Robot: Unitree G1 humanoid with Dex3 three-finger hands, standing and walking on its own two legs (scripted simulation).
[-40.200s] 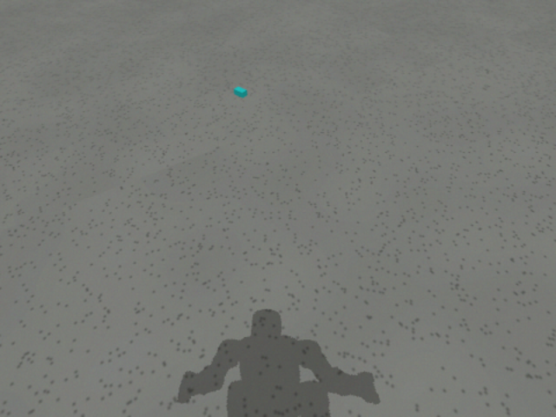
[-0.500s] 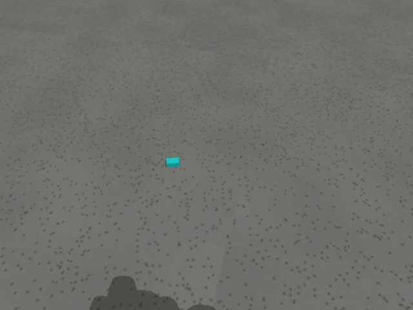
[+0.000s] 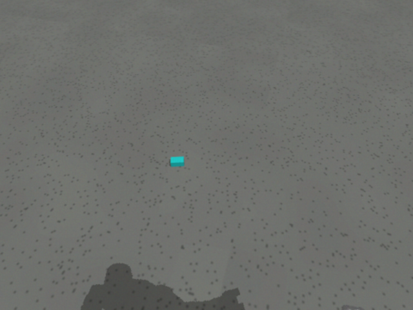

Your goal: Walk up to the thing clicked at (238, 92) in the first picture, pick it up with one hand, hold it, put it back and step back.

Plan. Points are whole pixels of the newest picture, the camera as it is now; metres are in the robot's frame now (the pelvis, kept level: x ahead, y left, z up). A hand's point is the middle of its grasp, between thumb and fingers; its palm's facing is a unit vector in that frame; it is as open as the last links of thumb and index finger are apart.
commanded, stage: step back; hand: left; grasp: from above
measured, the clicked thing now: (177, 161) +1.03 +0.24 -0.75
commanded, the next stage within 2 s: stand in 0.36 s
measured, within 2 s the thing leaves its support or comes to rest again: neither
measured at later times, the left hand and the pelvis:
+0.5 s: hand out of the picture +0.10 +0.26 -0.14, palm faces -0.04 -0.94 -0.34, open 7.4 cm; pelvis +0.00 +0.01 +0.01, yaw -2 degrees
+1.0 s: hand out of the picture +0.06 +0.26 -0.14, palm faces -0.04 -0.94 -0.35, open 7.4 cm; pelvis -0.01 +0.00 +0.01, yaw -1 degrees
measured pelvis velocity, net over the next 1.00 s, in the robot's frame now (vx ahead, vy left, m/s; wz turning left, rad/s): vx -0.01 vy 0.00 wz -0.02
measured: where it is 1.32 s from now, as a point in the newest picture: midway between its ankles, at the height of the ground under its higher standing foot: outside the picture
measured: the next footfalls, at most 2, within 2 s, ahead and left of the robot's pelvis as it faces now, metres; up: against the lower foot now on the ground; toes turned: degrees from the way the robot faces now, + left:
none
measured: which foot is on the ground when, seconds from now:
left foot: down 0.00-1.00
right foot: down 0.00-1.00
